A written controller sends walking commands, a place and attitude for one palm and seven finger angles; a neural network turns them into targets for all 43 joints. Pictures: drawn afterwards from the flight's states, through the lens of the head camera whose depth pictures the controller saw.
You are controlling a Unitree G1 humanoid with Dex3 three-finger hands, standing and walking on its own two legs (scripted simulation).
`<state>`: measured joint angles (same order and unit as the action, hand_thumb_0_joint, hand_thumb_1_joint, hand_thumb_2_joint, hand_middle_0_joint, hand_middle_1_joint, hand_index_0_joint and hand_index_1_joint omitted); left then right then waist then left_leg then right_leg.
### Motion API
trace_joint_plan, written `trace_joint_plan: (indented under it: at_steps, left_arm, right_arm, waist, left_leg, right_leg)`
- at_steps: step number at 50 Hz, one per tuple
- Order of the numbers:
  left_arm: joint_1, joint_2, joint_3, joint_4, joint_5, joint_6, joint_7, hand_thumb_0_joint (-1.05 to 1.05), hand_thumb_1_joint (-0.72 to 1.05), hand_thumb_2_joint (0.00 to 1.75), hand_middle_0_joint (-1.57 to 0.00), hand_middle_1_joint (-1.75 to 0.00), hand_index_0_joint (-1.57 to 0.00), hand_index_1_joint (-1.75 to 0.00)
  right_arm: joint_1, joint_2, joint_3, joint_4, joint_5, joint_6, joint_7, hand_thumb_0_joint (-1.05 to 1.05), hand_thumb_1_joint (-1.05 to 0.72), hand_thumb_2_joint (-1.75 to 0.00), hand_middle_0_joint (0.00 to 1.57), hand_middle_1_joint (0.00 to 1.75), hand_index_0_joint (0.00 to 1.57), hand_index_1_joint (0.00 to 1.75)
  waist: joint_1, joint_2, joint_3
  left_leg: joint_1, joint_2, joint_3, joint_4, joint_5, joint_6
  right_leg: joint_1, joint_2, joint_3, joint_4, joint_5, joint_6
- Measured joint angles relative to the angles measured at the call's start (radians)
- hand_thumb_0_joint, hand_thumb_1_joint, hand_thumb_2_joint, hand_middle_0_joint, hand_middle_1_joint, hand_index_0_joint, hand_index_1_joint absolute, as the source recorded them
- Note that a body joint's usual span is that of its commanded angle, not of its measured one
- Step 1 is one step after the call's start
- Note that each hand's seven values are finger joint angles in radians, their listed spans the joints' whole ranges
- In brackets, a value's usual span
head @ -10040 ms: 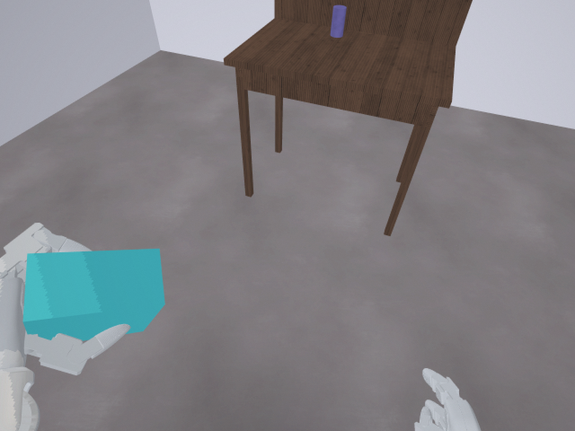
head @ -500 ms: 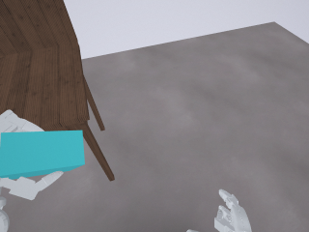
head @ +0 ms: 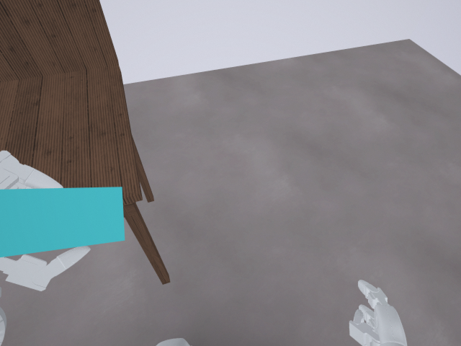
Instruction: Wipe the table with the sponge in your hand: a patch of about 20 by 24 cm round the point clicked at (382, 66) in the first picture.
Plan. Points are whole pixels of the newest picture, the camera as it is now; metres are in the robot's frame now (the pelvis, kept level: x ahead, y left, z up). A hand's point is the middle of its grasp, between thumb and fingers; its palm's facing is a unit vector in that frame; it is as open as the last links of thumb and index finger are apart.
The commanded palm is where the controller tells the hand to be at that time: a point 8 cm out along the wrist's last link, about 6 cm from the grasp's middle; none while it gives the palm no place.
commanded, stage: come to a stop and stand still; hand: left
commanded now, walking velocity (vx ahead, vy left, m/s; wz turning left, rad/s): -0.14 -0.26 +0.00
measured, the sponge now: (75, 220) +0.23 +0.21 +0.17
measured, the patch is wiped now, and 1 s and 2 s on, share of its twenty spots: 0.00 0.00 0.00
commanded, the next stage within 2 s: look again from close up in 1.72 s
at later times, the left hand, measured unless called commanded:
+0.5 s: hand (72, 228) +0.22 +0.20 +0.17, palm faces +0.35 -0.83 -0.43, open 10.2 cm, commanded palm +0.16 +0.25 +0.19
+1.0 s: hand (44, 268) +0.17 +0.22 +0.17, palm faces +0.36 -0.85 -0.39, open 10.2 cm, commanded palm +0.13 +0.26 +0.19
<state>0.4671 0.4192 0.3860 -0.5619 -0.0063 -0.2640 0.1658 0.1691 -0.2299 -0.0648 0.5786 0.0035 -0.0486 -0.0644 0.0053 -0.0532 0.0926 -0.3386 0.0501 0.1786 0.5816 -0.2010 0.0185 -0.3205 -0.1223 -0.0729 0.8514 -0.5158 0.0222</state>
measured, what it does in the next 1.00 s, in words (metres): steps on the spot: right foot, then left foot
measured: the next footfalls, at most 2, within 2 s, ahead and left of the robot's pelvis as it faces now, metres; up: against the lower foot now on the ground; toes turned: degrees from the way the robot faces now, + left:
right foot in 0.28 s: +0.06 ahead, -0.09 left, +0.00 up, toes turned -7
left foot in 0.58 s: +0.03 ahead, +0.10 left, +0.00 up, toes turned +3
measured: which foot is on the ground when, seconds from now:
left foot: down 0.00-0.32, up 0.34-0.56, down 0.58-1.00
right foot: up 0.00-0.26, down 0.28-1.00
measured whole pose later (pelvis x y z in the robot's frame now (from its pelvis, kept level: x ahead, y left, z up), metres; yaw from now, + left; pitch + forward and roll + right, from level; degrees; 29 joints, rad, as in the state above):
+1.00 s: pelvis -0.04 -0.01 +0.01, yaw -1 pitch -2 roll +0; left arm 0.48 0.35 0.29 -0.48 -0.02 -0.15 0.15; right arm 0.22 -0.18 0.05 0.61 -0.01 -0.03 -0.06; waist 0.01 0.00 0.04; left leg -0.26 0.03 0.07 0.54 -0.24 0.01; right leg -0.28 0.02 -0.14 0.49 -0.18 -0.07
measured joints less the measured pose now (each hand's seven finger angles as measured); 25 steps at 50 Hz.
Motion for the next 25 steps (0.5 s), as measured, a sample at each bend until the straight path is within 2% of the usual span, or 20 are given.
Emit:
trace_joint_plan:
  at_steps: [2,4,8,12,14,16,18,22,25]
  left_arm:
    - [-0.029,0.007,0.010,0.041,-0.004,0.010,-0.003,-0.01,-0.51,1.01,-0.71,-1.37,-0.73,-1.36]
    - [-0.033,0.002,0.014,0.045,-0.010,0.034,-0.007,-0.01,-0.51,1.01,-0.71,-1.37,-0.73,-1.36]
    - [0.011,-0.025,-0.009,-0.015,-0.024,0.061,-0.014,-0.01,-0.51,1.01,-0.71,-1.37,-0.73,-1.36]
    - [0.039,-0.025,-0.029,-0.034,-0.030,0.074,-0.021,-0.01,-0.51,1.01,-0.71,-1.37,-0.73,-1.36]
    - [0.034,-0.019,-0.024,-0.017,-0.029,0.082,-0.022,-0.01,-0.51,1.01,-0.71,-1.37,-0.73,-1.36]
    - [0.015,-0.034,-0.029,0.019,-0.026,0.090,-0.024,-0.01,-0.51,1.01,-0.71,-1.37,-0.73,-1.36]
    - [0.007,-0.049,-0.036,0.045,-0.033,0.103,-0.025,-0.01,-0.51,1.01,-0.71,-1.37,-0.73,-1.36]
    - [0.020,-0.072,-0.051,0.061,-0.032,0.119,-0.020,-0.01,-0.51,1.01,-0.71,-1.37,-0.73,-1.36]
    - [0.032,-0.068,-0.059,0.048,-0.026,0.115,-0.017,-0.01,-0.51,1.01,-0.71,-1.37,-0.73,-1.36]
  right_arm:
    - [-0.013,0.037,0.021,0.005,-0.001,-0.001,0.005,0.02,-0.91,-0.90,0.20,0.30,0.20,0.30]
    - [-0.015,0.070,0.051,0.004,-0.002,-0.006,0.016,0.02,-0.91,-0.90,0.20,0.30,0.20,0.30]
    - [0.002,0.115,0.104,-0.009,-0.010,-0.028,0.038,0.01,-0.90,-0.90,0.20,0.30,0.20,0.30]
    - [0.020,0.130,0.133,-0.015,-0.012,-0.038,0.040,0.01,-0.90,-0.90,0.20,0.30,0.20,0.30]
    - [0.023,0.126,0.138,-0.014,-0.009,-0.036,0.038,0.01,-0.90,-0.90,0.20,0.30,0.20,0.30]
    - [0.015,0.105,0.135,-0.002,-0.005,-0.027,0.034,0.01,-0.90,-0.90,0.20,0.30,0.20,0.30]
    - [0.014,0.084,0.126,0.013,0.001,-0.016,0.032,0.01,-0.90,-0.90,0.20,0.30,0.20,0.30]
    - [0.011,0.041,0.105,0.034,0.005,0.004,0.018,0.02,-0.90,-0.90,0.20,0.30,0.20,0.30]
    - [0.016,0.014,0.089,0.031,0.002,0.014,0.002,0.02,-0.90,-0.90,0.20,0.30,0.20,0.30]
  waist:
    - [-0.010,0.001,-0.010]
    - [-0.014,0.004,-0.016]
    - [-0.006,0.019,-0.018]
    - [0.010,0.040,-0.015]
    - [0.017,0.049,-0.013]
    - [0.014,0.087,-0.004]
    - [0.011,0.095,-0.012]
    - [-0.004,0.071,-0.026]
    - [-0.020,0.052,-0.031]
  left_leg:
    - [0.001,0.006,-0.006,0.012,-0.040,0.006]
    - [0.013,0.015,-0.011,-0.012,-0.033,-0.003]
    - [0.038,0.032,-0.011,-0.061,-0.012,-0.007]
    - [0.046,0.045,-0.011,-0.070,-0.007,-0.020]
    - [0.038,0.048,-0.009,-0.047,-0.017,-0.030]
    - [0.031,0.070,-0.024,-0.019,-0.028,-0.041]
    - [0.013,0.054,-0.056,0.032,-0.098,-0.048]
    - [-0.009,-0.007,-0.111,0.183,-0.223,-0.048]
    - [0.020,-0.021,-0.111,0.150,-0.212,-0.046]
  right_leg:
    - [-0.060,0.032,0.014,0.146,-0.025,0.003]
    - [-0.091,0.053,0.003,0.171,0.015,0.009]
    - [-0.073,0.085,-0.028,0.014,0.083,0.015]
    - [0.002,0.111,-0.047,-0.186,0.130,0.017]
    - [0.051,0.116,-0.052,-0.294,0.211,0.005]
    - [0.068,0.139,-0.067,-0.319,0.255,-0.060]
    - [0.061,0.142,-0.068,-0.312,0.248,-0.094]
    - [0.054,0.128,-0.055,-0.316,0.252,-0.105]
    - [0.055,0.124,-0.062,-0.329,0.264,-0.104]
